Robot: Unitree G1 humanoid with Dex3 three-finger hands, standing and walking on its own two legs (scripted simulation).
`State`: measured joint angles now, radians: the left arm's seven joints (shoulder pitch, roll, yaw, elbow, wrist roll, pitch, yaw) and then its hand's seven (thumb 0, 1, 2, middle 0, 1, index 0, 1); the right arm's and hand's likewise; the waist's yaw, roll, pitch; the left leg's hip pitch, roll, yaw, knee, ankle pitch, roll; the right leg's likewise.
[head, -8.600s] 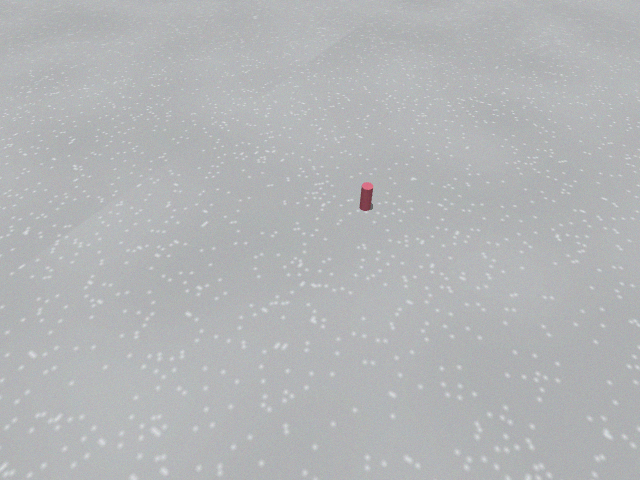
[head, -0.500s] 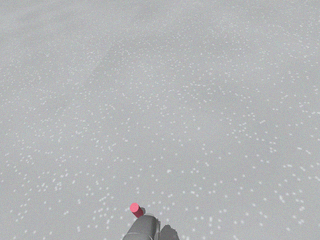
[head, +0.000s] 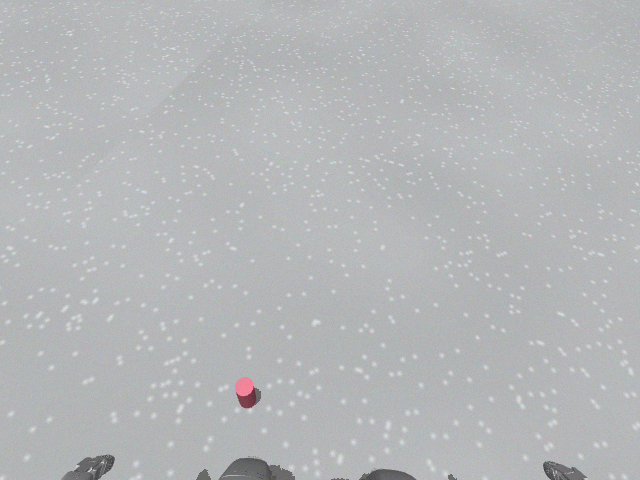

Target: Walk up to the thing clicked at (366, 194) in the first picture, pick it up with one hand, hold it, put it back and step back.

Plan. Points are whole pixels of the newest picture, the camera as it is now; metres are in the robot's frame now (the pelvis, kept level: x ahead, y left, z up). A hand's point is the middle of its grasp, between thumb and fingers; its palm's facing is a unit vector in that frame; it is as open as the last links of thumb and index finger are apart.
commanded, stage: walk up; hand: left
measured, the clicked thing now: (246, 393) +0.39 +0.19 -0.68
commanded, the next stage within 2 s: none
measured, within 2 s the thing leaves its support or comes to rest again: neither
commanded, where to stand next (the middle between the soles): +0.04 -0.02 m, yaw -1 degrees
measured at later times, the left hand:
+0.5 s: hand out of the picture -0.02 +0.25 -0.11, palm faces +0.04 -0.88 -0.46, open 7.4 cm
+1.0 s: hand out of the picture -0.01 +0.26 -0.12, palm faces +0.00 -0.91 -0.41, open 7.4 cm
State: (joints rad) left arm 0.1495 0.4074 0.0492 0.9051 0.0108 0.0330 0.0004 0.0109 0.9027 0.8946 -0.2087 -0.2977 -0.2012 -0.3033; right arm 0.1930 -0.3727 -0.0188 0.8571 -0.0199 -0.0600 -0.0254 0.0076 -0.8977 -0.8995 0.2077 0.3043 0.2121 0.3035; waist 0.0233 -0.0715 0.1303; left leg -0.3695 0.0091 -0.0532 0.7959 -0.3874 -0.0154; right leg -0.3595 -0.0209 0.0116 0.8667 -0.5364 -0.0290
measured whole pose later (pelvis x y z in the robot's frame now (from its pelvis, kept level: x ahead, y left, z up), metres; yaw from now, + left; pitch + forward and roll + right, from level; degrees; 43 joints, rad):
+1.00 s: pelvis -0.02 -0.01 +0.02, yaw -1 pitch -3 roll +0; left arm 0.31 0.37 0.04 1.02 0.03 -0.04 0.01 0.01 0.90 0.89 -0.21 -0.30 -0.20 -0.30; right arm 0.16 -0.38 -0.05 0.96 -0.03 0.03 0.04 0.01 -0.90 -0.90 0.20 0.30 0.21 0.30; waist 0.03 0.03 0.04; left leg -0.35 0.00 -0.01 0.68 -0.32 0.02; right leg -0.20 -0.02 -0.01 0.56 -0.31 -0.02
